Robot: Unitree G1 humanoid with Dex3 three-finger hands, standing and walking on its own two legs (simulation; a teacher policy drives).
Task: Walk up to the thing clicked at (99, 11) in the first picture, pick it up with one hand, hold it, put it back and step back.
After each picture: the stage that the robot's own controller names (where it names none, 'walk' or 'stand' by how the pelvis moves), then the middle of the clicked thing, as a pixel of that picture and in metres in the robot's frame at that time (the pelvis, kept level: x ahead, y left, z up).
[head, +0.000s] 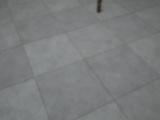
stand; (99, 4) +2.35 -0.24 -0.66
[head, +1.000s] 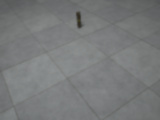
walk; (78, 20) +2.22 +0.18 -0.62
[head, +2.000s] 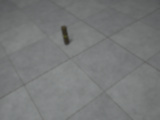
walk; (65, 35) +1.59 +0.33 -0.64
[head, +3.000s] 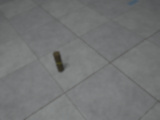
walk; (58, 62) +1.10 +0.31 -0.65
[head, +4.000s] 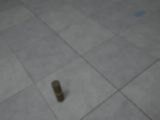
walk; (58, 91) +0.75 +0.27 -0.63
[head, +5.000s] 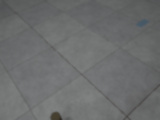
stand; out of the picture +0.48 +0.25 -0.64
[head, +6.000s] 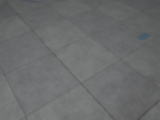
stand; out of the picture +0.43 +0.21 -0.65
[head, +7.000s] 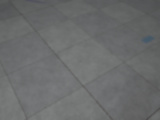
walk; out of the picture +0.41 +0.20 -0.66
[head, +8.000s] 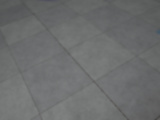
walk; out of the picture +0.43 +0.21 -0.64
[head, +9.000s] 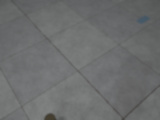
walk; out of the picture +0.41 +0.21 -0.62
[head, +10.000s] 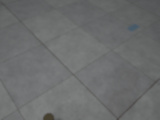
stand; out of the picture +0.45 +0.21 -0.63
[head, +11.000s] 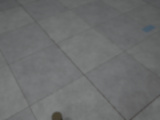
walk; out of the picture +0.47 +0.18 -0.63
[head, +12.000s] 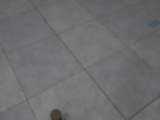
stand; out of the picture +0.42 +0.16 -0.63
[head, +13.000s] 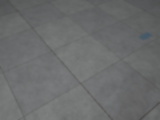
stand; out of the picture +0.41 +0.21 -0.65
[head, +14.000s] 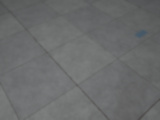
stand; out of the picture +0.36 +0.23 -0.66
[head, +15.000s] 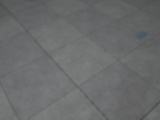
stand; out of the picture +0.36 +0.23 -0.66
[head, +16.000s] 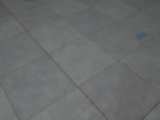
stand; out of the picture +0.36 +0.22 -0.66
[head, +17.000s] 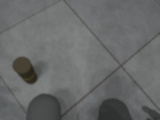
go down; (27, 72) +0.42 +0.25 -0.33
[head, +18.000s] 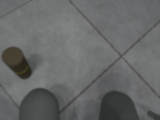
go down; (19, 65) +0.42 +0.27 -0.26
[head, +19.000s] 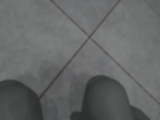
close in; out of the picture +0.40 +0.31 -0.16
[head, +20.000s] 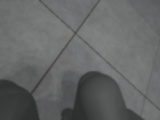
close; out of the picture +0.40 +0.32 -0.16
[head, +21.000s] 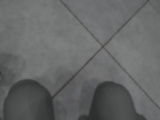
lift; out of the picture +0.34 +0.29 -0.09
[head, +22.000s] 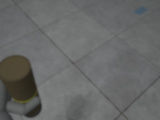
lift; (25, 92) +0.31 +0.18 +0.06
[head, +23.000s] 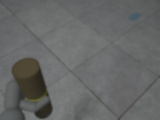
hold; (36, 92) +0.33 +0.16 +0.02
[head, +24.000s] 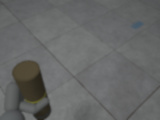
hold; (35, 94) +0.33 +0.17 +0.03
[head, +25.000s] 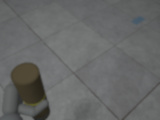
crouch; (34, 96) +0.32 +0.17 +0.02
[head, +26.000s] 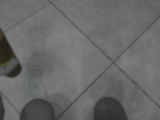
crouch; (2, 56) +0.43 +0.25 -0.05
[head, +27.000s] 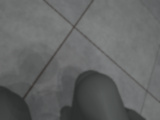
lower; out of the picture +0.41 +0.33 -0.16
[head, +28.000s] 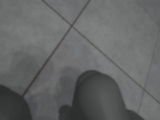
lower; out of the picture +0.41 +0.34 -0.16
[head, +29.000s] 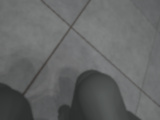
lower; out of the picture +0.41 +0.34 -0.16
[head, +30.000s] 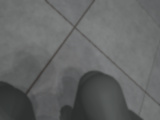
lower; out of the picture +0.39 +0.34 -0.16
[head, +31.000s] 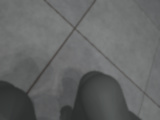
loosen; out of the picture +0.39 +0.34 -0.16
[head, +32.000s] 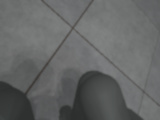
withdraw; out of the picture +0.38 +0.33 -0.16
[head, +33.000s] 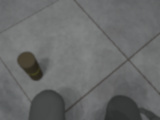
walk; (32, 68) +0.43 +0.26 -0.31
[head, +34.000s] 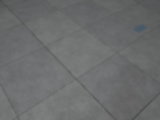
stand; out of the picture +0.37 +0.21 -0.59
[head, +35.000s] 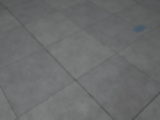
stand; out of the picture +0.37 +0.23 -0.60
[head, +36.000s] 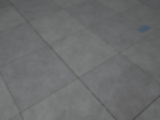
stand; out of the picture +0.38 +0.23 -0.61
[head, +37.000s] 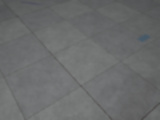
stand; out of the picture +0.40 +0.22 -0.65
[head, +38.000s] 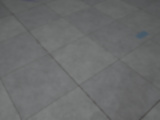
stand; out of the picture +0.36 +0.23 -0.66
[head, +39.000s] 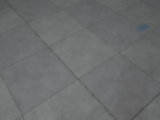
walk; out of the picture +0.37 +0.23 -0.65
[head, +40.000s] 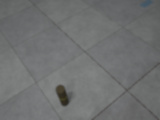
walk; (62, 96) +0.60 +0.21 -0.64
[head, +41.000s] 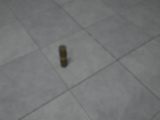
stand; (63, 57) +0.99 +0.17 -0.63
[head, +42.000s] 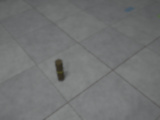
stand; (59, 70) +0.98 +0.24 -0.64
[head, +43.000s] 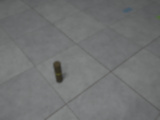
stand; (58, 72) +0.97 +0.24 -0.66
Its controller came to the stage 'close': yes
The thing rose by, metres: 0.68
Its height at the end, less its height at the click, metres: +0.00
